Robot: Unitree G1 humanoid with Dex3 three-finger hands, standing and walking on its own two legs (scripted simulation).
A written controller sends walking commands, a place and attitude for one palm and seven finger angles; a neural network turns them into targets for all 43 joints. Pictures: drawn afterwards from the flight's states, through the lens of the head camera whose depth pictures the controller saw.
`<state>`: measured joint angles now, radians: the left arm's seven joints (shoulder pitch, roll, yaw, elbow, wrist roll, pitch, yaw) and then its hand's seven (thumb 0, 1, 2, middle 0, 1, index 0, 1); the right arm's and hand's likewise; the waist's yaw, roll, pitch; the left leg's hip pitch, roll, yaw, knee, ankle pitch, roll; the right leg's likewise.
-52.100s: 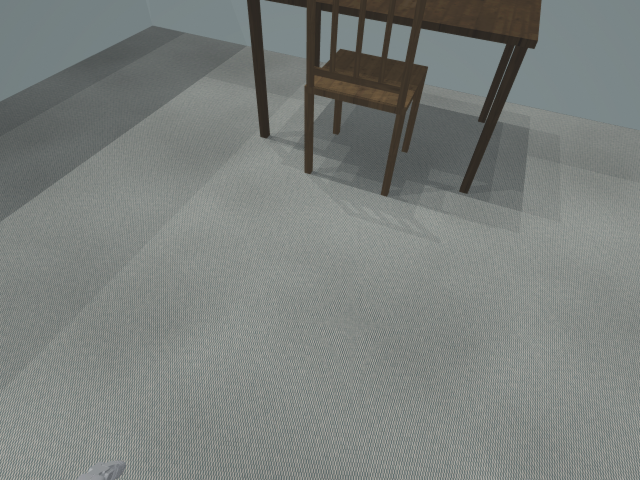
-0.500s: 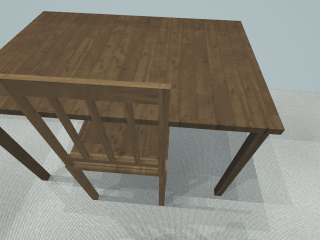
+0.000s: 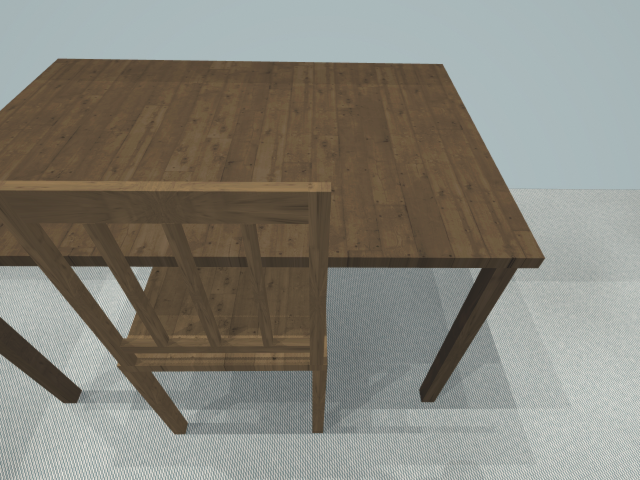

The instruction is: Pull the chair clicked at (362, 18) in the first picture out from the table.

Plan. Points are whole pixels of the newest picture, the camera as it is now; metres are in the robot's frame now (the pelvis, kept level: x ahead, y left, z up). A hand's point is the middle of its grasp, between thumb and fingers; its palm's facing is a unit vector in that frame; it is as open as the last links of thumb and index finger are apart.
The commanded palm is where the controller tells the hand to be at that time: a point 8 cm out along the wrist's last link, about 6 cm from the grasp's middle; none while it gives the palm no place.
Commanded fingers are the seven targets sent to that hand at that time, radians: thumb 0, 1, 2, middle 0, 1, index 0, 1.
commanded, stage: come to a stop and stand still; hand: left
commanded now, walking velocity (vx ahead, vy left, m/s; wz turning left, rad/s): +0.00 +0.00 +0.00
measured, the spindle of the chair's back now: (197, 292) +0.41 +0.22 -0.05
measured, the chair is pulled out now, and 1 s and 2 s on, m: -0.10 -0.10 -0.10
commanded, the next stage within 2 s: look again from close up in 0.78 s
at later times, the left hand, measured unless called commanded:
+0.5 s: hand out of the picture +0.04 +0.18 -0.17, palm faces -0.01 -0.99 -0.17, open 7.4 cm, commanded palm none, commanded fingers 0.00 0.90 0.90 -0.20 -0.30 -0.20 -0.30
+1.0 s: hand out of the picture +0.06 +0.19 -0.17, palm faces -0.01 -0.98 -0.19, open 7.4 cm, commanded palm none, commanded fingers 0.00 0.90 0.90 -0.20 -0.30 -0.20 -0.30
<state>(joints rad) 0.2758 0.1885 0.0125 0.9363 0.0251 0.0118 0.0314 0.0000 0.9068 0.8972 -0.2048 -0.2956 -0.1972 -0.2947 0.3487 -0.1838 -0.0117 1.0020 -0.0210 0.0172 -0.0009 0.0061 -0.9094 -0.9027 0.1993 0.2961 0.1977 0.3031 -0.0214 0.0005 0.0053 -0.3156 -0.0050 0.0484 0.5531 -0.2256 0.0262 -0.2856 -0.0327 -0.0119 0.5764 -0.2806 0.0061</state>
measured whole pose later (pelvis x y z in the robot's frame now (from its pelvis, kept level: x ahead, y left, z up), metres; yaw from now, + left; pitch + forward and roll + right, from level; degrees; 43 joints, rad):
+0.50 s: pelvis +0.04 +0.01 +0.01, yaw -1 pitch -1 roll +0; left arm 0.31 0.16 -0.01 1.05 0.02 0.00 0.04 0.00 0.91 0.90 -0.20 -0.30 -0.20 -0.29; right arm 0.22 -0.16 0.00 1.08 0.00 -0.03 -0.02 0.01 -0.92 -0.90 0.20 0.30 0.20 0.30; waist 0.01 -0.03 0.04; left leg -0.22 -0.01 0.07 0.49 -0.25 0.04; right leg -0.19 -0.04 0.01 0.48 -0.28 0.04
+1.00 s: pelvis +0.05 +0.02 +0.01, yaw -1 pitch -1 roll +0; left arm 0.29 0.19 -0.01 1.06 0.02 -0.01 0.04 0.00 0.91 0.90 -0.20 -0.30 -0.20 -0.29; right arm 0.25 -0.15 0.00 1.13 0.00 -0.04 -0.02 0.00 -0.91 -0.90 0.20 0.30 0.20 0.30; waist 0.01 -0.04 0.03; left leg -0.18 -0.03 0.07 0.43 -0.24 0.05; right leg -0.15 -0.05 0.01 0.43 -0.27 0.05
